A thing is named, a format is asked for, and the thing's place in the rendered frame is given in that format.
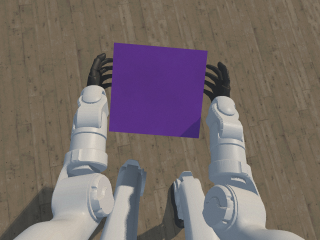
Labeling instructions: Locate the robot right forearm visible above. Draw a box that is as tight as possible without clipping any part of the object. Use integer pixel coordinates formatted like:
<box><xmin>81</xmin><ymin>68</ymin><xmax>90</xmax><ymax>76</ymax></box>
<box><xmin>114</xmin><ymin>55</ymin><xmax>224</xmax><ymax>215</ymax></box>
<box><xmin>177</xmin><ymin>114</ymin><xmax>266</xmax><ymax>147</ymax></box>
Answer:
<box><xmin>205</xmin><ymin>96</ymin><xmax>261</xmax><ymax>199</ymax></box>

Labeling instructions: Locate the robot left upper arm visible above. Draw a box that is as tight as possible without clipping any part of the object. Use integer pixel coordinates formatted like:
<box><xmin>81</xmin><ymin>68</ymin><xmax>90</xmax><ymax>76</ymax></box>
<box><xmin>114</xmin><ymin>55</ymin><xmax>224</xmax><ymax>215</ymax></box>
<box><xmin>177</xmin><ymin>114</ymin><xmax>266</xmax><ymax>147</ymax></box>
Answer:
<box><xmin>13</xmin><ymin>173</ymin><xmax>115</xmax><ymax>240</ymax></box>

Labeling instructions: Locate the carton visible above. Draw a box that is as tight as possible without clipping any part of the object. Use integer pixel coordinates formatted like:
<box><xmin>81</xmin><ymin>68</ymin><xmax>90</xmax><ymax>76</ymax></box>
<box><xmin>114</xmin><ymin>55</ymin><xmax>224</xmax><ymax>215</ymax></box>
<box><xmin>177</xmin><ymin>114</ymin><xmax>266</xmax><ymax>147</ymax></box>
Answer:
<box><xmin>109</xmin><ymin>42</ymin><xmax>208</xmax><ymax>139</ymax></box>

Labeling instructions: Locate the left robot hand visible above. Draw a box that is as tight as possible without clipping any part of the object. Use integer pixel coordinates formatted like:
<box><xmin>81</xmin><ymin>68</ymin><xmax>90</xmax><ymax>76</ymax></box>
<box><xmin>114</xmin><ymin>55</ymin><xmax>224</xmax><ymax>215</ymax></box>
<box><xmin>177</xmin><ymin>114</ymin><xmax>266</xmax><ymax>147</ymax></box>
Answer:
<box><xmin>86</xmin><ymin>53</ymin><xmax>113</xmax><ymax>89</ymax></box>

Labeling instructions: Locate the robot shin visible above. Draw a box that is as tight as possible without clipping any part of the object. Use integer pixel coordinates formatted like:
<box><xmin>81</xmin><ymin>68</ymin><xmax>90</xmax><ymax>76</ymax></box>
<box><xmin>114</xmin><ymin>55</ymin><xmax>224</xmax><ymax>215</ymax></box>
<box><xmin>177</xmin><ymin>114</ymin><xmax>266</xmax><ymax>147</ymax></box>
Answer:
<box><xmin>176</xmin><ymin>171</ymin><xmax>202</xmax><ymax>219</ymax></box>
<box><xmin>116</xmin><ymin>159</ymin><xmax>141</xmax><ymax>182</ymax></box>

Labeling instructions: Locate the robot left forearm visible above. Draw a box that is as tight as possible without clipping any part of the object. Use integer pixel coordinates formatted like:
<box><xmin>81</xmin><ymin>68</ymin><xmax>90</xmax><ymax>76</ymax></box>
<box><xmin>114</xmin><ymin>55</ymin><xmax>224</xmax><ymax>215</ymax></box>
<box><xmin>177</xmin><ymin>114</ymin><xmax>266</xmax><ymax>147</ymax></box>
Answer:
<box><xmin>51</xmin><ymin>85</ymin><xmax>109</xmax><ymax>214</ymax></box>

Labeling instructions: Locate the robot left shin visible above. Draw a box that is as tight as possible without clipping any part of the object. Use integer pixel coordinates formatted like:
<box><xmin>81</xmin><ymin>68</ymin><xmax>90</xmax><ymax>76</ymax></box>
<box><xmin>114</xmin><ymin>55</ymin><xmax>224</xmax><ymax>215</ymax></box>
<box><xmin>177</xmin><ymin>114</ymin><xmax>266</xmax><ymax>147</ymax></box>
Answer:
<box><xmin>116</xmin><ymin>159</ymin><xmax>141</xmax><ymax>182</ymax></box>

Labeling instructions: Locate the robot right shin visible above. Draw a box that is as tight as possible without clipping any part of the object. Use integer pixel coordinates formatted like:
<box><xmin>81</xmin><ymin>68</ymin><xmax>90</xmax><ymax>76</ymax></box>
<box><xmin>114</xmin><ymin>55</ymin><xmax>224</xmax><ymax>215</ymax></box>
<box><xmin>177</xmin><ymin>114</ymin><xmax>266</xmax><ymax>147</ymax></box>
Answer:
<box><xmin>176</xmin><ymin>171</ymin><xmax>202</xmax><ymax>219</ymax></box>

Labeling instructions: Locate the right robot hand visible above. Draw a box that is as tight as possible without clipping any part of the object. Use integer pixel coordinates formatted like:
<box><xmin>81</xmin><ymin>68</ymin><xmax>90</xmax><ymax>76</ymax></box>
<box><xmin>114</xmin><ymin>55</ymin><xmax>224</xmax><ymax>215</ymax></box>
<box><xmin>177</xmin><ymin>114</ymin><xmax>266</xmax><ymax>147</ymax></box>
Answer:
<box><xmin>203</xmin><ymin>61</ymin><xmax>231</xmax><ymax>103</ymax></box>

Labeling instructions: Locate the robot right upper arm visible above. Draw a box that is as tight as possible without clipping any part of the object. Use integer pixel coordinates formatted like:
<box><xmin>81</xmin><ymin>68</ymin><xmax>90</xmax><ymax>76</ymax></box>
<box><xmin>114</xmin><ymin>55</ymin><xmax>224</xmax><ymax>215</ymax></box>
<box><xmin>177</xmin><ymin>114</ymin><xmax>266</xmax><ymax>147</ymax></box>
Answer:
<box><xmin>202</xmin><ymin>183</ymin><xmax>305</xmax><ymax>240</ymax></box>

